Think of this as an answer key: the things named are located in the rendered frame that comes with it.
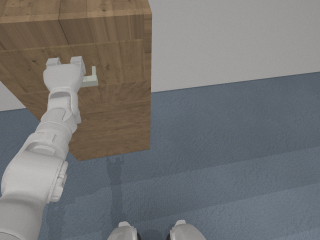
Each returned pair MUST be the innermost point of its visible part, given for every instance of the left robot hand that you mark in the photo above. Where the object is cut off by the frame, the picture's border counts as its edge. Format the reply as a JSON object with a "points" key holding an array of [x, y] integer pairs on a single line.
{"points": [[65, 76]]}

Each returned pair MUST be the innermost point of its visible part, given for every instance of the drawer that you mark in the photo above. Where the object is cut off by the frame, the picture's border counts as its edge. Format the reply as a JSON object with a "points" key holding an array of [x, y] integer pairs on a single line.
{"points": [[115, 62]]}

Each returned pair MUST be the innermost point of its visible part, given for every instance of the robot left forearm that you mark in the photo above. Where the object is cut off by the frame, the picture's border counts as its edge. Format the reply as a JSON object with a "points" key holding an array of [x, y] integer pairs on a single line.
{"points": [[54, 132]]}

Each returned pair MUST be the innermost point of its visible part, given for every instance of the robot left shin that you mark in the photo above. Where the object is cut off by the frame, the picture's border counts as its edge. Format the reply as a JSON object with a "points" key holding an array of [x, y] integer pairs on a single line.
{"points": [[124, 223]]}

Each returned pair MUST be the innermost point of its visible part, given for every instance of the right robot thigh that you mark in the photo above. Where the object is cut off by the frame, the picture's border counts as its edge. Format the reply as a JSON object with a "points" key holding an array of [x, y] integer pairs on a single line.
{"points": [[185, 231]]}

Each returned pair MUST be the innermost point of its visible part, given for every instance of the robot left upper arm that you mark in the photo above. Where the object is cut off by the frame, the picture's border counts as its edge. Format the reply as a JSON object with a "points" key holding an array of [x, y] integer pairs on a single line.
{"points": [[35, 180]]}

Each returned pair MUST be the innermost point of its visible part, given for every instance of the cabinet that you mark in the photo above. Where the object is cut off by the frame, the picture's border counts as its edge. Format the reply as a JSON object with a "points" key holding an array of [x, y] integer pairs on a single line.
{"points": [[115, 117]]}

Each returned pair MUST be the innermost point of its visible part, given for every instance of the handle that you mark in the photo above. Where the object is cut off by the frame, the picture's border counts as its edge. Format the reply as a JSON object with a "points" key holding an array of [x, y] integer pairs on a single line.
{"points": [[91, 80]]}

